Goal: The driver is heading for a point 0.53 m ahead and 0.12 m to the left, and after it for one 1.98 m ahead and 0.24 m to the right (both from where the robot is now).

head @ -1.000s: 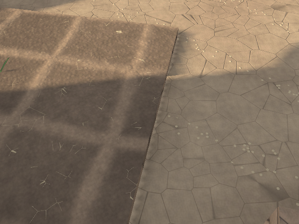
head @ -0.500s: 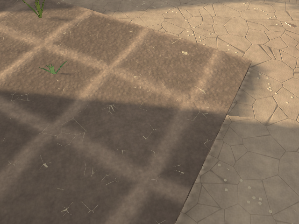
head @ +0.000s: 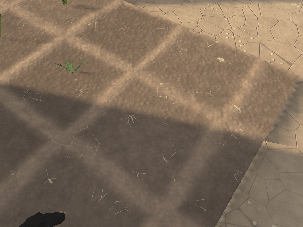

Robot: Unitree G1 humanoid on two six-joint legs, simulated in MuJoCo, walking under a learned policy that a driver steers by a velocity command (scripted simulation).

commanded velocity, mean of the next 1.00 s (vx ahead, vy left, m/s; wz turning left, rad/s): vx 0.41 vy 0.00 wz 0.47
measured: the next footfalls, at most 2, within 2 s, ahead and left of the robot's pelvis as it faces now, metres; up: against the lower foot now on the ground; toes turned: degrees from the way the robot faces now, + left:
right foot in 0.12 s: +0.12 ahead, -0.15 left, -0.06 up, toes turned +11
left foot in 0.58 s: +0.30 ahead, +0.18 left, +0.00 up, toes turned +23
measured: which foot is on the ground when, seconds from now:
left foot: down 0.00-0.10, up 0.12-0.56, down 0.58-1.00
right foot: up 0.00-0.10, down 0.12-0.58, up 0.60-1.00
